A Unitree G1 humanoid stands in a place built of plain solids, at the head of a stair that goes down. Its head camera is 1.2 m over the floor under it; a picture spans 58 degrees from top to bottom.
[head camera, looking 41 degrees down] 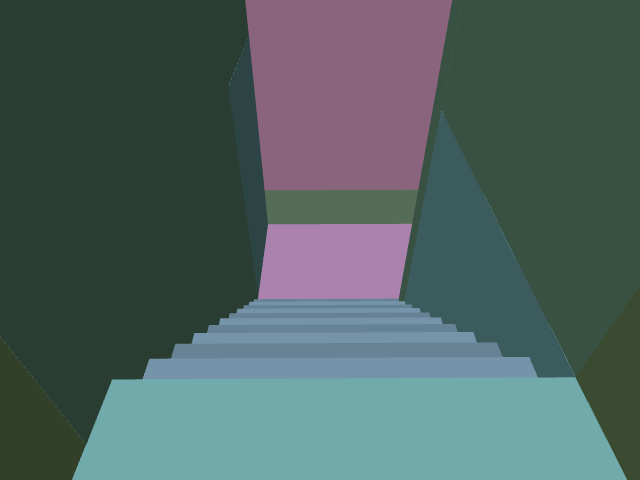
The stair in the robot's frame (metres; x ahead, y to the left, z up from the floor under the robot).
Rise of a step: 0.20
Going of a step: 0.21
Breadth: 1.43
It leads straight ahead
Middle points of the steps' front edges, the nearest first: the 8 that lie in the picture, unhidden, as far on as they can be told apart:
0.73 -0.08 0.00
0.94 -0.07 -0.20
1.15 -0.07 -0.41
1.37 -0.07 -0.61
1.58 -0.07 -0.82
1.79 -0.07 -1.02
2.00 -0.07 -1.23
2.21 -0.07 -1.43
